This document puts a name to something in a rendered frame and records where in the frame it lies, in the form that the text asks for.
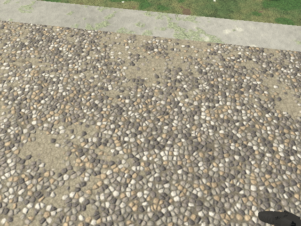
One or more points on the right robot hand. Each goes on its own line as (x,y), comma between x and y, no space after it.
(277,218)

